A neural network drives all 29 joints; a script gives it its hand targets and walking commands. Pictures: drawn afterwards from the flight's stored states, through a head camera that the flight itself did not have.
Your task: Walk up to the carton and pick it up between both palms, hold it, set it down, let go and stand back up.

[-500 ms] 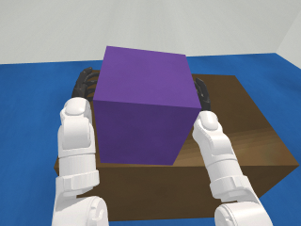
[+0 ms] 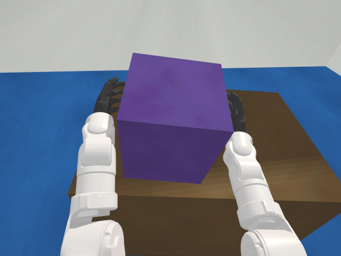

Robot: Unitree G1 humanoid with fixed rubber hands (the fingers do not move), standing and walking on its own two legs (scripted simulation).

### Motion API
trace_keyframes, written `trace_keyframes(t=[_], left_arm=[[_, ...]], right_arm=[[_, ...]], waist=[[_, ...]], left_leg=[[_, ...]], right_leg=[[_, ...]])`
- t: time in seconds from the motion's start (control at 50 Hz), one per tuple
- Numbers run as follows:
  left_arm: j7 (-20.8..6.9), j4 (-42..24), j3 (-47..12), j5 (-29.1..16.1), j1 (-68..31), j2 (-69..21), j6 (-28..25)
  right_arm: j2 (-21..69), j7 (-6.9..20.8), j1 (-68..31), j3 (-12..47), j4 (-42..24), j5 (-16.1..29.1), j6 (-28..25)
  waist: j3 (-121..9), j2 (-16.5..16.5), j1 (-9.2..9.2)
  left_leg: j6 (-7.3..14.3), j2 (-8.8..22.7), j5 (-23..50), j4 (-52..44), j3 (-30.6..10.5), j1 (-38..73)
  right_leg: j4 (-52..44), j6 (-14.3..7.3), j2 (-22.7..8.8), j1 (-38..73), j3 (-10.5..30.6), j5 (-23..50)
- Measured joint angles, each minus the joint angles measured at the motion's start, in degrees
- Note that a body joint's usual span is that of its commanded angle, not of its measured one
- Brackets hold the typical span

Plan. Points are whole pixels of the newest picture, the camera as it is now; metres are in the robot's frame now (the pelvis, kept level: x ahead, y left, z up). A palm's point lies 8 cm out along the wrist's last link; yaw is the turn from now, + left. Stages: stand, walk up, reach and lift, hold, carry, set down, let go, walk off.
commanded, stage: set down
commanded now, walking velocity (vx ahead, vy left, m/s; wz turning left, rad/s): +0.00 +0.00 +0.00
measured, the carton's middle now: (169, 124) +0.40 +0.00 +0.12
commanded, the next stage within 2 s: none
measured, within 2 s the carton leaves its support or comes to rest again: neither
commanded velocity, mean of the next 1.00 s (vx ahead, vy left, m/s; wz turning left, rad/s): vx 0.00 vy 0.00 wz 0.00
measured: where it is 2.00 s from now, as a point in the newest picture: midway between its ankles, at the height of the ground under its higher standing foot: outside the picture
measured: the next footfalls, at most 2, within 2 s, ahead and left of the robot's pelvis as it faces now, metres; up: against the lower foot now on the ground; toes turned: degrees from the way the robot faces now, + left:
none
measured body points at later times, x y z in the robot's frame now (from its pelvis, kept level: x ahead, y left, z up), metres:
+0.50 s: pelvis +0.02 +0.01 +0.00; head +0.01 +0.04 +0.45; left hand +0.41 +0.14 +0.14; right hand +0.38 -0.16 +0.13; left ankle -0.01 +0.12 -0.75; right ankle +0.03 -0.11 -0.75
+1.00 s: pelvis +0.02 +0.00 +0.00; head +0.02 +0.03 +0.45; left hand +0.44 +0.12 +0.11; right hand +0.41 -0.18 +0.11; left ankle -0.01 +0.12 -0.75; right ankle +0.03 -0.11 -0.75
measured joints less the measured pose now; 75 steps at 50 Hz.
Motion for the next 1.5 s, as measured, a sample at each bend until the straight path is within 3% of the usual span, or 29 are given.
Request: trace_keyframes(t=[0.14, 0.3, 0.46, 0.6, 0.88, 1.5], left_arm=[[2.72, -1.97, -3.72, -2.79, 5.87, -0.1, -2.84], [5.33, -5.59, -6.96, -6.01, 8.89, 0.5, -2.81], [4.16, -0.04, -4.27, -3.33, 4.06, -0.24, -2.22], [4.35, 7.66, -2.33, -2.57, 1.13, -0.56, -5.63], [5.89, 22.31, 0.18, -3.57, -3.69, 0.34, -13.19], [6.89, 35.31, 5.22, -3.77, -7.53, 0.34, -23.8]], right_arm=[[-2.13, -0.45, 4.05, 4.01, -0.35, 4.16, -4.01], [-4.71, -1.78, 6.27, 8.23, -3.82, 8.43, -4.38], [-4.4, -0.99, 2.7, 5.38, 0.8, 5.64, -3.33], [-2.58, 1.31, 0.1, -1.08, 7.47, 0.75, -6.09], [-2.09, 2.92, -4.01, -8.74, 16.29, -4.52, -9.36], [-0.98, 5.05, -7.23, -18.92, 21.16, -14.0, -13.49]], waist=[[1.16, 1.15, -0.46], [0.19, 1.51, -1.4], [0.11, 0.94, -0.72], [-1.29, 0.96, 0.26], [-3.07, 1.55, 1.33], [-5.39, 3.2, 1.9]], left_leg=[[-0.21, 0.54, -2.17, 2.4, -0.24, -1.31], [-0.38, 0.79, -3.1, 4.15, -0.27, -3.53], [0.37, 0.29, -2.07, 1.93, 0.44, -2.26], [0.27, 0.07, -1.61, 1.76, 0.41, -3.54], [-0.02, 0.27, -0.85, 0.59, 1.0, -5.59], [-0.17, 0.65, -1.1, 0.54, 2.13, -10.43]], right_leg=[[-0.34, 0.27, 0.57, 0.0, -0.24, -0.73], [-0.32, 0.42, 0.83, -1.44, -0.25, -0.94], [-0.46, 0.62, 0.34, -1.35, 0.4, -0.52], [-0.63, 0.51, 0.12, -2.58, 0.36, -0.09], [-0.46, 0.25, 0.31, -5.52, 0.92, 0.16], [-0.13, 0.17, 0.69, -10.98, 1.97, 0.13]])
